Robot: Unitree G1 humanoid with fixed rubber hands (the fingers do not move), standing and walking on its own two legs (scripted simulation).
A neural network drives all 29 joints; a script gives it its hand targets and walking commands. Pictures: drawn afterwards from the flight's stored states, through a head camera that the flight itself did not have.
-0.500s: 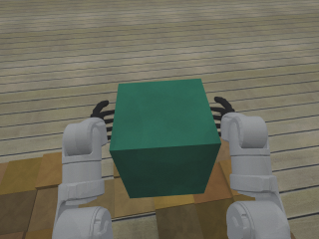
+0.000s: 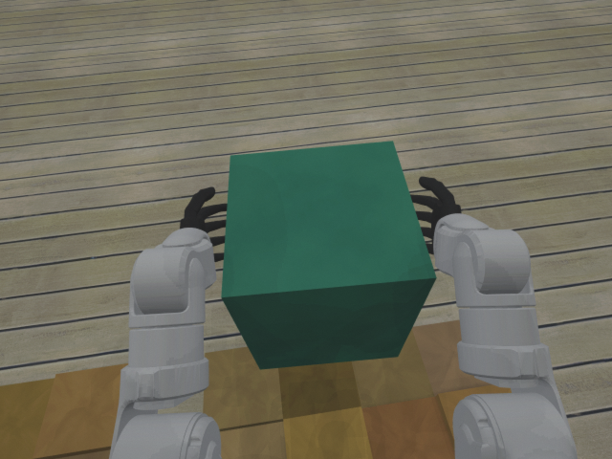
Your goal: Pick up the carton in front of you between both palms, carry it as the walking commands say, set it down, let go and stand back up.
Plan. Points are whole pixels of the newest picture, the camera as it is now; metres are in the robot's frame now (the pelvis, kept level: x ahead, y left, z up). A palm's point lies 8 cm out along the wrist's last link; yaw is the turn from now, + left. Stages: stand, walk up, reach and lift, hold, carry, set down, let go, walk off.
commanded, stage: carry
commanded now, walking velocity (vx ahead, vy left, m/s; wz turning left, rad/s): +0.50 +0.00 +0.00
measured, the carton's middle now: (321, 264) +0.39 +0.01 +0.03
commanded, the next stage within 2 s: none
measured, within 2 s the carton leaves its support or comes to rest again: neither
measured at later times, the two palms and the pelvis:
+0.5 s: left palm (222, 65) +0.68 +0.15 +0.17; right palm (411, 67) +0.65 -0.14 +0.17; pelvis +0.31 +0.03 +0.02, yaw -1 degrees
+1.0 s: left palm (254, 22) +0.98 +0.14 +0.12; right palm (386, 16) +1.00 -0.16 +0.11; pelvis +0.63 -0.03 +0.02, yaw +0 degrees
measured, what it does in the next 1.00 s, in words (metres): walks ahead: left foot, then right foot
